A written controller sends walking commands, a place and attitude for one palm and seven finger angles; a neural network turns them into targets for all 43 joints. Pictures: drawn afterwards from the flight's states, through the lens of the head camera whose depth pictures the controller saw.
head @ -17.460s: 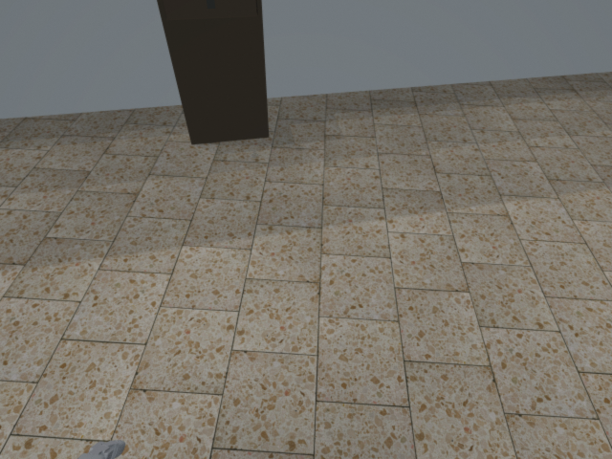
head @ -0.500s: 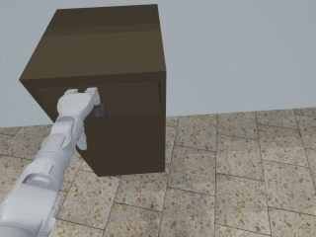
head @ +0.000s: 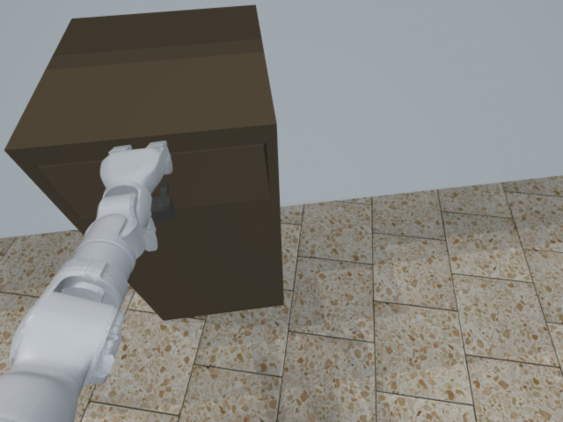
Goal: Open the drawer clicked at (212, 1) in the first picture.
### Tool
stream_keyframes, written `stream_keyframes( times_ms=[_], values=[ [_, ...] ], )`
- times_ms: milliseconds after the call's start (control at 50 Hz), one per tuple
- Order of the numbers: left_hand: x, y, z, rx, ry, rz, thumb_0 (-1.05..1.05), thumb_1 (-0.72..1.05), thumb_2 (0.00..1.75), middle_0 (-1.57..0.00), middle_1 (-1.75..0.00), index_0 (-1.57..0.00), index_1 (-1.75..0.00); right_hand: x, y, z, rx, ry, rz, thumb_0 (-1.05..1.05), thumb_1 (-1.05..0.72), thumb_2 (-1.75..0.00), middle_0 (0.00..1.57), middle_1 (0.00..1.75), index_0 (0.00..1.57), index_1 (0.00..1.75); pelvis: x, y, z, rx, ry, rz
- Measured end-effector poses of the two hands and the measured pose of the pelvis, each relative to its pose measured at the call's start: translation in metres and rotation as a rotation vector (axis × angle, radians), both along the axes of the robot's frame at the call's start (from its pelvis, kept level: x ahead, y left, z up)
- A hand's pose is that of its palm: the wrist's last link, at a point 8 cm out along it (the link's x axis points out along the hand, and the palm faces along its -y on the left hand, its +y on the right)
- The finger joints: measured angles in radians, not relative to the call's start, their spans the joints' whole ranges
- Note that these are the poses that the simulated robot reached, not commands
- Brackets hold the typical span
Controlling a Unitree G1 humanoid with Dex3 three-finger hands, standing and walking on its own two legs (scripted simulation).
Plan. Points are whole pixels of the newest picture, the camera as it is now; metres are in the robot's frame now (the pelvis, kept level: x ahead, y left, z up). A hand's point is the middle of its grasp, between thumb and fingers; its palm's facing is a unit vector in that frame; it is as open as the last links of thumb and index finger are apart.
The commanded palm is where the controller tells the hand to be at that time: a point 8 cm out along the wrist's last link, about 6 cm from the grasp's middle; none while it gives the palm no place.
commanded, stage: lift the fingers back up to retry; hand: left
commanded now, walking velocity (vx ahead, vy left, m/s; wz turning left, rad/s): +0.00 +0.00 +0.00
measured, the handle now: (163, 200) +0.51 +0.20 -0.03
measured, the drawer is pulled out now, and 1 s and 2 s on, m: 0.00 0.00 0.00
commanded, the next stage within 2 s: re-aim the fingers above the handle in 0.48 s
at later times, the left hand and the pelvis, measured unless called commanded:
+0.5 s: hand (149, 195) +0.46 +0.20 +0.04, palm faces -0.08 -0.05 -1.00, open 13.8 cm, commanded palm +0.44 +0.22 +0.09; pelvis +0.01 +0.00 +0.00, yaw +1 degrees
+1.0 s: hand (147, 194) +0.46 +0.20 +0.05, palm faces +0.01 -0.04 -1.00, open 13.8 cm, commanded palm +0.43 +0.21 +0.09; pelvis +0.01 +0.01 +0.00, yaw +1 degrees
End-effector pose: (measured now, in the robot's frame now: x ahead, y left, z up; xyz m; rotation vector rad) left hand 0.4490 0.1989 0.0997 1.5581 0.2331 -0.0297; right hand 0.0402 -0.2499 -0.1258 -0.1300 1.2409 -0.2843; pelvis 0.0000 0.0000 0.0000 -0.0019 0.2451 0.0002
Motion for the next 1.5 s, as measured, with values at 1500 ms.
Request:
stream_keyframes(
  times_ms=[1500],
  values=[
    [-0.019,0.003,-0.003,-0.002,-0.184,-0.080,0.00,-0.49,0.30,-0.32,-1.20,-0.32,-1.20,0.018,-0.010,0.003,-0.031,-0.038,0.054,0.01,-0.91,-0.90,0.20,0.30,0.20,0.30,-0.004,0.005,-0.003,-0.007,0.003,0.022]
  ],
)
